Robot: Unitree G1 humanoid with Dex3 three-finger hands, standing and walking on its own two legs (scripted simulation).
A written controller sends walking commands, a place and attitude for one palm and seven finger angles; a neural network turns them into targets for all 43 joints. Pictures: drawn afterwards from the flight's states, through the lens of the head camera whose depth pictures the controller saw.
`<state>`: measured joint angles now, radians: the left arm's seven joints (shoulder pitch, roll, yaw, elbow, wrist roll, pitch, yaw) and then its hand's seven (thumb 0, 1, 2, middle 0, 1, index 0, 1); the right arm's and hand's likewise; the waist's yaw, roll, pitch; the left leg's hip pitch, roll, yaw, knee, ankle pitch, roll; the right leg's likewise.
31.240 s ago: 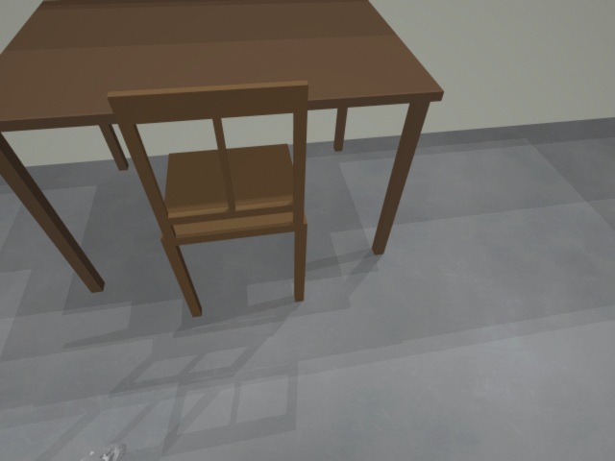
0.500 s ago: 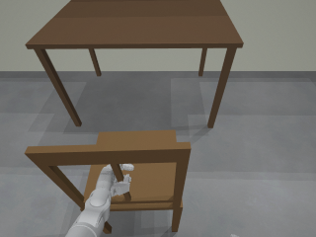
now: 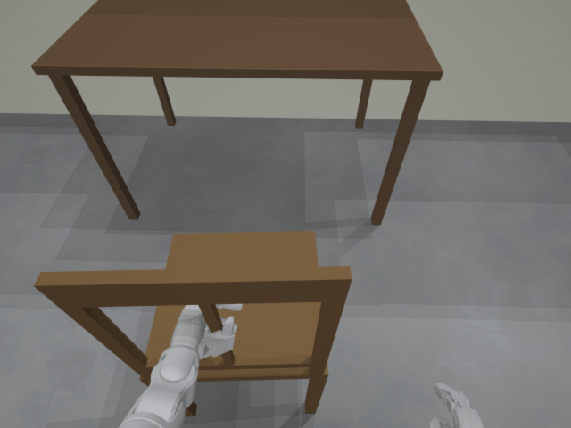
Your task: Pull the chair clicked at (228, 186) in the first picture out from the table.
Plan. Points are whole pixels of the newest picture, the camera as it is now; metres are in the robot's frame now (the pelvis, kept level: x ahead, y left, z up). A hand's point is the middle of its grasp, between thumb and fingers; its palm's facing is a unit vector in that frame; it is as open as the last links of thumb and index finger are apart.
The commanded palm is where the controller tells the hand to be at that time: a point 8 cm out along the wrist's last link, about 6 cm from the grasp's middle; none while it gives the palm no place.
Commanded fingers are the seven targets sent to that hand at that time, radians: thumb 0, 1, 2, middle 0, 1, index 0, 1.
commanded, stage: open the thumb and straighten the fingers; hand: left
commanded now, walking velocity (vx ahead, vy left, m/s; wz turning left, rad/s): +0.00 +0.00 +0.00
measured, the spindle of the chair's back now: (219, 335) +0.28 +0.13 -0.11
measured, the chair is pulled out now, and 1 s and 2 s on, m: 0.61 0.61 0.61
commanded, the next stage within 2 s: draw the fingers out of the gap in 0.82 s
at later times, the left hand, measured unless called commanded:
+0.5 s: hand (213, 322) +0.29 +0.13 -0.07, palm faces -0.05 -0.99 -0.13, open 12.7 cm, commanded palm +0.26 +0.18 -0.05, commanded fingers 0.00 -0.55 0.20 -0.20 -0.58 -0.20 -0.58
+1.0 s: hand (206, 327) +0.28 +0.14 -0.08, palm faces -0.05 -0.99 -0.13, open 17.4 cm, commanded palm +0.26 +0.20 -0.05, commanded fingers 0.00 -0.55 0.20 0.00 0.00 0.00 0.00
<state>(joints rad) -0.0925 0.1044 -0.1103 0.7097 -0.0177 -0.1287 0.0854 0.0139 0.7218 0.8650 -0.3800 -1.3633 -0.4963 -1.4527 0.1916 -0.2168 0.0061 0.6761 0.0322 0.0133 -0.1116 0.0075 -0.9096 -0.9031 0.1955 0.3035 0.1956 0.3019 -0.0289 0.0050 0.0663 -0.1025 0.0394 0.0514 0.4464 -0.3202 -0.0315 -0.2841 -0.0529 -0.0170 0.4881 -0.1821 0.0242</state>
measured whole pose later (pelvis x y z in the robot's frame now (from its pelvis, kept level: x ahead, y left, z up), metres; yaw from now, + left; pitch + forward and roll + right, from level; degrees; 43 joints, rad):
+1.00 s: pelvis +0.02 +0.01 -0.03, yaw +3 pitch +11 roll +0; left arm 0.06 0.17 -0.04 0.27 -0.05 0.14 -0.01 -0.01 -0.54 0.20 -0.01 -0.03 -0.01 -0.04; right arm 0.24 -0.26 0.01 0.56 0.03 -0.09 -0.06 0.01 -0.91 -0.90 0.20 0.30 0.20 0.30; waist -0.06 0.03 -0.09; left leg -0.49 0.03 -0.01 0.80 -0.50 -0.02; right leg -0.64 -0.09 -0.06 0.80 -0.35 0.03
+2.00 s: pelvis +0.01 +0.01 -0.07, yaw +5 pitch +13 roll -1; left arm 0.65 0.18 -0.05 -0.37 -0.14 -0.17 -0.02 -0.01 -0.54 0.20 0.00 0.00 0.00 -0.01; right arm 0.25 -0.21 -0.01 0.50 0.05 -0.19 -0.08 0.01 -0.91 -0.90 0.20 0.30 0.20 0.30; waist -0.01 0.03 -0.15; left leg -0.67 0.02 -0.05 1.04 -0.60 -0.03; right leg -0.78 -0.10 -0.08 1.00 -0.43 0.03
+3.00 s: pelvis +0.02 -0.01 +0.00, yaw +4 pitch -2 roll -1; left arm 0.45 0.34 0.32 -0.36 -0.06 -0.02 0.15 0.01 0.59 0.75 -0.16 -0.23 -0.19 -0.25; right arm 0.15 -0.24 0.01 0.66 0.03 -0.17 -0.10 0.01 -0.91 -0.90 0.20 0.30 0.20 0.30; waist 0.06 0.10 0.02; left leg -0.08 0.05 -0.03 0.48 -0.37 -0.04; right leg -0.22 -0.06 -0.10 0.52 -0.25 0.01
